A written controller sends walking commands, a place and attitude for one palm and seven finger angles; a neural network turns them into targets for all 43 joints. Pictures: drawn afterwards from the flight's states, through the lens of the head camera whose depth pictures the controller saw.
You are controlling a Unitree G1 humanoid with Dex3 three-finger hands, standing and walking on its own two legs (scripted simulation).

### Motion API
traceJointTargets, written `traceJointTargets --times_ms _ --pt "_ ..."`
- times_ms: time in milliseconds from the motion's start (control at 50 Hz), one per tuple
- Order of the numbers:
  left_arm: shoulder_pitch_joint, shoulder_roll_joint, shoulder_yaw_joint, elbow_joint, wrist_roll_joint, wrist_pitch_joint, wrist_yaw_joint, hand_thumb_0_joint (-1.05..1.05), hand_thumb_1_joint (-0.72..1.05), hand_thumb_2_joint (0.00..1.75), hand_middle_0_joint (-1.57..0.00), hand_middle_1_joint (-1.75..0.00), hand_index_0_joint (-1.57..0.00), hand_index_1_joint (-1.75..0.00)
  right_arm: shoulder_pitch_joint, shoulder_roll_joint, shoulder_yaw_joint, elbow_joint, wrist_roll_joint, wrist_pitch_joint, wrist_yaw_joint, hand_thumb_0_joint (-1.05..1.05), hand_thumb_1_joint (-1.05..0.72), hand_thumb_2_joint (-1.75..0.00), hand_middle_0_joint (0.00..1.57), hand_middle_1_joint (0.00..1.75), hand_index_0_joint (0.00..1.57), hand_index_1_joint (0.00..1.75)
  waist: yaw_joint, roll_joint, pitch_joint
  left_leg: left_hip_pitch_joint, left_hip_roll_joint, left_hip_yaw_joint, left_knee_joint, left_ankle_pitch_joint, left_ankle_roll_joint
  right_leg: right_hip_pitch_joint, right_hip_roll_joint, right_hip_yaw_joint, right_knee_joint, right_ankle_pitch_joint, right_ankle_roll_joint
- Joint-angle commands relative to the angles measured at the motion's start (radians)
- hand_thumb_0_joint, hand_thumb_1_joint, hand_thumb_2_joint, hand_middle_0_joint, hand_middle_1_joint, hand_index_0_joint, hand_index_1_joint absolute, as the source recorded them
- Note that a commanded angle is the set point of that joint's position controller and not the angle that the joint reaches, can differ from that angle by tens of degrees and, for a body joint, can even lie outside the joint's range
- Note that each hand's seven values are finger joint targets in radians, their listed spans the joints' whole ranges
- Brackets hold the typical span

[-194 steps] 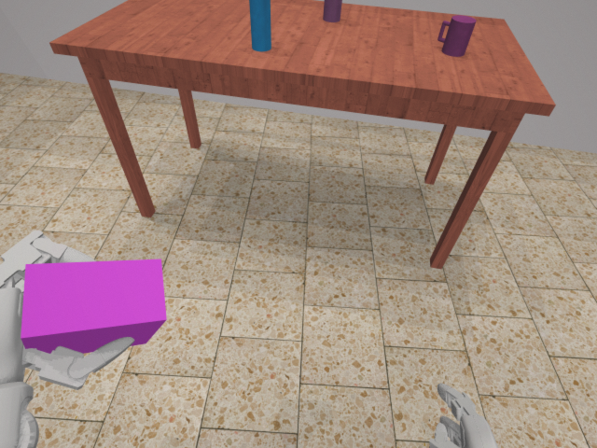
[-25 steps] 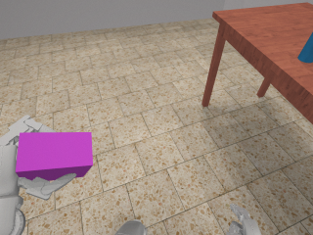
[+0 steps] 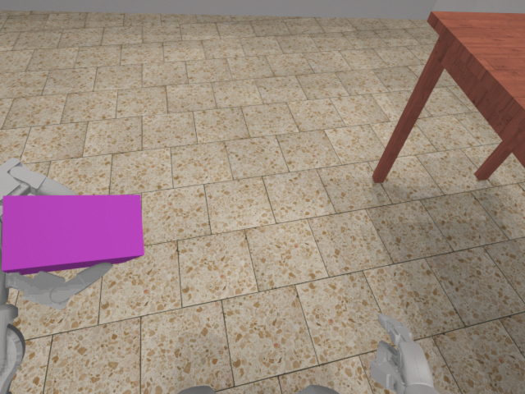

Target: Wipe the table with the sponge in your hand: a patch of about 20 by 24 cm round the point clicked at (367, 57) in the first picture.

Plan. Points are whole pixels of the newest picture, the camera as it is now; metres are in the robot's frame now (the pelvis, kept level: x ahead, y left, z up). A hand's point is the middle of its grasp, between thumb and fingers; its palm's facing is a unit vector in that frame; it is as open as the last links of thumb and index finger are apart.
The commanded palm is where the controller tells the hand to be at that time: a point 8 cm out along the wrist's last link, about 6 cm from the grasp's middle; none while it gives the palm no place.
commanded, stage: walk to a spot facing it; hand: left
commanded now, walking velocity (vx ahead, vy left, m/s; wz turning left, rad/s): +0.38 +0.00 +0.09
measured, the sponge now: (93, 235) +0.25 +0.20 +0.17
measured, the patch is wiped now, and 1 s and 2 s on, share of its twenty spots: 0.00 0.00 0.00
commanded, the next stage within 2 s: turn to face it in 0.74 s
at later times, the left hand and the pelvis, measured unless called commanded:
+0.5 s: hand (154, 168) +0.33 +0.16 +0.19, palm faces +0.42 -0.80 -0.42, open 10.2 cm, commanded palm +0.26 +0.22 +0.20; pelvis +0.13 -0.08 +0.01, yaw +6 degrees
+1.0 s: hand (120, 116) +0.41 +0.22 +0.20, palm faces +0.58 -0.69 -0.42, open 10.2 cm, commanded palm +0.33 +0.25 +0.20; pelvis +0.24 -0.07 +0.00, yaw +15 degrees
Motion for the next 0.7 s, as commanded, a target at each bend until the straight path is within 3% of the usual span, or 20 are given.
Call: traceJointTargets --times_ms 0,60,100,200,220,260,280,300,320,340,360,380,400,420,460,500,540,600,680 --pt "0.060 0.217 0.210 -0.375 -0.007 -0.097 0.001 0.00 0.10 1.30 -1.20 -1.60 -1.20 -1.60 -0.028 -0.151 -0.054 -0.118 0.016 -0.061 0.009 0.00 -0.90 -0.90 0.20 0.30 0.20 0.30 0.023 0.290 -0.185 0.189 0.303 -0.376 -0.339 0.118 0.150 -0.271 -0.043 0.058 0.046 0.124 0.019" --pt "0.136 0.137 0.172 -0.390 -0.021 -0.113 -0.013 0.00 0.10 1.30 -1.20 -1.60 -1.20 -1.60 -0.021 -0.130 -0.044 -0.108 0.014 -0.088 0.020 0.00 -0.90 -0.90 0.20 0.30 0.20 0.30 0.016 0.316 -0.183 0.105 0.263 -0.273 -0.388 0.083 0.113 -0.196 -0.030 -0.003 -0.108 0.212 0.036" --pt "0.120 0.100 0.144 -0.360 -0.021 -0.114 -0.020 0.00 0.10 1.30 -1.20 -1.60 -1.20 -1.60 -0.013 -0.131 -0.047 -0.108 0.014 -0.106 0.019 0.00 -0.90 -0.90 0.20 0.30 0.20 0.30 0.010 0.315 -0.191 0.118 0.250 -0.216 -0.398 0.096 0.090 -0.147 -0.017 -0.043 -0.241 0.241 0.043" --pt "0.025 0.066 0.092 -0.152 -0.011 -0.093 -0.029 0.00 0.10 1.30 -1.20 -1.60 -1.20 -1.60 0.009 -0.147 -0.054 -0.079 0.009 -0.108 -0.017 0.00 -0.90 -0.90 0.20 0.30 0.20 0.30 0.008 0.253 -0.154 0.163 0.275 -0.185 -0.376 0.097 0.096 -0.090 0.025 -0.090 -0.456 0.158 0.049" --pt "0.006 0.064 0.080 -0.127 -0.006 -0.090 -0.030 0.00 0.10 1.30 -1.20 -1.60 -1.20 -1.60 0.007 -0.151 -0.055 -0.074 0.006 -0.105 -0.023 0.00 -0.90 -0.90 0.20 0.30 0.20 0.30 0.012 0.262 -0.151 0.178 0.272 -0.175 -0.353 0.110 0.093 -0.070 0.040 -0.104 -0.496 0.131 0.048" --pt "-0.052 0.064 0.063 -0.101 0.000 -0.080 -0.028 0.00 0.10 1.30 -1.20 -1.60 -1.20 -1.60 -0.011 -0.147 -0.047 -0.075 0.003 -0.098 -0.026 0.00 -0.90 -0.90 0.20 0.30 0.20 0.30 0.021 0.256 -0.155 0.171 0.258 -0.177 -0.273 0.108 0.081 0.026 0.064 -0.124 -0.634 0.141 0.039" --pt "-0.073 0.071 0.062 -0.115 0.004 -0.076 -0.025 0.00 0.10 1.30 -1.20 -1.60 -1.20 -1.60 -0.019 -0.144 -0.043 -0.079 0.004 -0.094 -0.027 0.00 -0.90 -0.90 0.20 0.30 0.20 0.30 0.029 0.236 -0.185 0.159 0.234 -0.161 -0.169 0.138 0.070 0.128 0.090 -0.145 -0.734 0.178 0.032" --pt "-0.093 0.080 0.053 -0.122 0.008 -0.063 -0.024 0.00 0.10 1.30 -1.20 -1.60 -1.20 -1.60 -0.029 -0.133 -0.035 -0.080 0.011 -0.087 -0.026 0.00 -0.90 -0.90 0.20 0.30 0.20 0.30 0.031 0.177 -0.214 0.102 0.195 -0.128 -0.013 0.123 0.055 0.249 0.074 -0.110 -0.822 0.229 0.019" --pt "-0.112 0.099 0.055 -0.148 0.013 -0.054 -0.023 0.00 0.10 1.30 -1.20 -1.60 -1.20 -1.60 -0.034 -0.109 -0.030 -0.083 0.020 -0.079 -0.020 0.00 -0.90 -0.90 0.20 0.30 0.20 0.30 0.031 0.008 -0.248 -0.028 0.132 -0.080 0.245 0.032 0.024 0.380 -0.072 0.073 -0.896 0.239 -0.034" --pt "-0.108 0.172 0.103 -0.163 0.015 -0.045 -0.013 0.00 0.10 1.30 -1.20 -1.60 -1.20 -1.60 -0.066 -0.103 -0.029 -0.106 0.017 -0.075 -0.021 0.00 -0.90 -0.90 0.20 0.30 0.20 0.30 0.042 -0.271 -0.237 -0.334 -0.009 -0.074 0.546 -0.294 -0.030 0.514 -0.316 0.488 -0.965 0.369 -0.145" --pt "-0.111 0.201 0.140 -0.214 -0.001 -0.046 -0.005 0.00 0.10 1.30 -1.20 -1.60 -1.20 -1.60 -0.092 -0.133 -0.030 -0.112 0.007 -0.079 -0.025 0.00 -0.90 -0.90 0.20 0.30 0.20 0.30 0.046 -0.187 -0.221 -0.408 -0.001 -0.192 0.690 -0.299 -0.049 0.492 -0.403 0.564 -0.996 0.403 -0.178" --pt "-0.140 0.175 0.126 -0.257 -0.006 -0.064 -0.010 0.00 0.10 1.30 -1.20 -1.60 -1.20 -1.60 -0.059 -0.139 -0.045 -0.093 0.004 -0.084 -0.016 0.00 -0.90 -0.90 0.20 0.30 0.20 0.30 0.019 -0.102 -0.221 -0.373 0.043 -0.236 0.714 -0.192 -0.058 0.437 -0.371 0.480 -1.005 0.273 -0.162" --pt "-0.082 0.231 0.178 -0.274 -0.010 -0.067 -0.009 0.00 0.10 1.30 -1.20 -1.60 -1.20 -1.60 -0.078 -0.156 -0.052 -0.091 0.010 -0.073 -0.008 0.00 -0.90 -0.90 0.20 0.30 0.20 0.30 0.024 -0.042 -0.198 -0.392 0.061 -0.228 0.744 -0.143 -0.069 0.413 -0.360 0.464 -0.998 0.260 -0.161" --pt "-0.001 0.208 0.176 -0.292 -0.011 -0.080 -0.012 0.00 0.10 1.30 -1.20 -1.60 -1.20 -1.60 -0.098 -0.144 -0.043 -0.096 0.009 -0.062 -0.004 0.00 -0.90 -0.90 0.20 0.30 0.20 0.30 0.027 0.025 -0.157 -0.415 0.071 -0.222 0.772 -0.103 -0.080 0.384 -0.339 0.370 -0.985 0.351 -0.171" --pt "0.108 0.206 0.214 -0.295 -0.014 -0.094 -0.006 0.00 0.10 1.30 -1.20 -1.60 -1.20 -1.60 -0.092 -0.131 -0.042 -0.099 0.008 -0.039 -0.005 0.00 -0.90 -0.90 0.20 0.30 0.20 0.30 0.019 0.069 -0.138 -0.448 0.080 -0.197 0.769 -0.084 -0.095 0.389 -0.300 0.192 -0.949 0.597 -0.159" --pt "0.155 0.193 0.229 -0.262 -0.020 -0.098 -0.002 0.00 0.10 1.30 -1.20 -1.60 -1.20 -1.60 -0.080 -0.120 -0.045 -0.110 0.005 -0.019 -0.006 0.00 -0.90 -0.90 0.20 0.30 0.20 0.30 0.009 0.034 -0.159 -0.452 0.085 -0.168 0.689 -0.063 -0.106 0.430 -0.270 0.063 -0.922 0.739 -0.140" --pt "0.166 0.176 0.235 -0.216 -0.025 -0.099 0.000 0.00 0.10 1.30 -1.20 -1.60 -1.20 -1.60 -0.057 -0.123 -0.051 -0.126 0.002 -0.004 0.000 0.00 -0.90 -0.90 0.20 0.30 0.20 0.30 0.006 0.018 -0.154 -0.420 0.099 -0.124 0.537 -0.009 -0.111 0.409 -0.249 -0.010 -0.917 0.837 -0.126" --pt "0.199 0.149 0.216 -0.163 -0.034 -0.097 -0.001 0.00 0.10 1.30 -1.20 -1.60 -1.20 -1.60 -0.027 -0.123 -0.058 -0.149 0.008 0.002 -0.001 0.00 -0.90 -0.90 0.20 0.30 0.20 0.30 0.016 -0.045 -0.149 -0.346 0.094 -0.044 0.307 0.009 -0.103 0.426 -0.243 -0.057 -0.898 0.904 -0.117" --pt "0.169 0.132 0.187 -0.174 -0.030 -0.076 0.011 0.00 0.10 1.30 -1.20 -1.60 -1.20 -1.60 -0.001 -0.125 -0.058 -0.169 0.010 -0.012 -0.006 0.00 -0.90 -0.90 0.20 0.30 0.20 0.30 0.039 -0.125 -0.138 -0.277 0.054 0.057 0.132 -0.009 -0.091 0.439 -0.244 -0.094 -0.855 1.024 -0.100"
